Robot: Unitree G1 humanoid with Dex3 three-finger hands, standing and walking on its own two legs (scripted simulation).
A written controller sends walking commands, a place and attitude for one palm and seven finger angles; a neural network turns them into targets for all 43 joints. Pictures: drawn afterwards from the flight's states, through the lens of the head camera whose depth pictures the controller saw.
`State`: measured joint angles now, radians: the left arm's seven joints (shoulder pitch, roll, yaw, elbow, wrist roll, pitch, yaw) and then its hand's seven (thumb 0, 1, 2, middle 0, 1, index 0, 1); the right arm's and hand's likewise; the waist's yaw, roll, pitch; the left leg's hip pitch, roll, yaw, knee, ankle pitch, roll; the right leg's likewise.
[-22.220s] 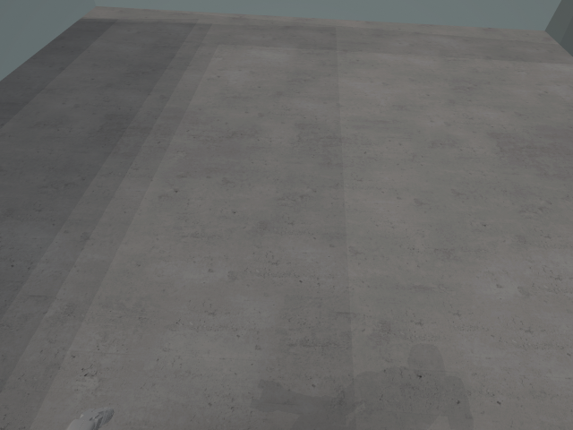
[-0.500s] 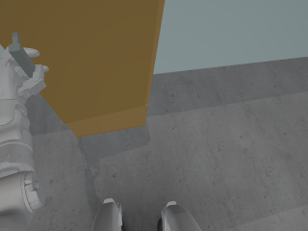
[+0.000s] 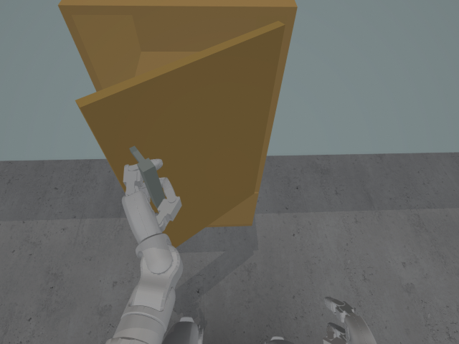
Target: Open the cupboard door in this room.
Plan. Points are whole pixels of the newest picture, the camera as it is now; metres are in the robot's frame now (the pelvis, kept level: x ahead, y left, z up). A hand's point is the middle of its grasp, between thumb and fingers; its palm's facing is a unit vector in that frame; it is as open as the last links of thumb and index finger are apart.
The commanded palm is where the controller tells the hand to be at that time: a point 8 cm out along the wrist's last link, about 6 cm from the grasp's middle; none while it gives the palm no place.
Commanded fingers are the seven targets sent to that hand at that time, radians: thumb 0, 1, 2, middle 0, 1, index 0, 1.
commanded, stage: pull the door open along its arc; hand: left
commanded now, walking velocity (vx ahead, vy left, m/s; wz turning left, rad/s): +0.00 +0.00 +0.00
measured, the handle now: (148, 178) +0.39 +0.17 +0.05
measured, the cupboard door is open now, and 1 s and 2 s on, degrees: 36 49 51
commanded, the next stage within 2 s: open thumb and fingers to let go in 0.14 s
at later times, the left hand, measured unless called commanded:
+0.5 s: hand (209, 221) +0.31 +0.05 +0.04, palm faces +0.47 -0.88 -0.03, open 7.3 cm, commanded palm +0.26 +0.10 +0.04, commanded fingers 0.00 -0.08 0.48 -0.33 -1.25 -0.33 -1.25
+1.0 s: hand (207, 220) +0.31 +0.06 +0.04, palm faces +0.44 -0.90 +0.00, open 14.6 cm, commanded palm +0.27 +0.10 +0.04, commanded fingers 0.00 -0.50 0.30 -0.16 -0.35 -0.16 -0.35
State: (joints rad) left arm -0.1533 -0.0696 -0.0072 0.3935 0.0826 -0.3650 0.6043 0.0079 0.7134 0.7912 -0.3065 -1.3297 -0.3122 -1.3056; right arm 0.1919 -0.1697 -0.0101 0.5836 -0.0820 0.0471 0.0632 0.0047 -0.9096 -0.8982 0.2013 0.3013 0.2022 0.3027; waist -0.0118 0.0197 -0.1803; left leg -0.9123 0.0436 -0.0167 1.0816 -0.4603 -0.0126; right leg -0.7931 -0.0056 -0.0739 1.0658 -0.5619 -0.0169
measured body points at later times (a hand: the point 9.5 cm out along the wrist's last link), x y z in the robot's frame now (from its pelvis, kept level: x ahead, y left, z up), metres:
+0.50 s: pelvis -0.01 -0.04 +0.00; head +0.04 -0.05 +0.44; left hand +0.28 +0.10 +0.05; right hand +0.17 -0.25 -0.11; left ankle +0.03 +0.12 -0.66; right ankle -0.03 -0.11 -0.66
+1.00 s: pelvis +0.00 -0.03 +0.00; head +0.05 -0.05 +0.45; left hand +0.29 +0.10 +0.05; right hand +0.17 -0.25 -0.11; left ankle +0.03 +0.12 -0.66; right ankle -0.03 -0.11 -0.66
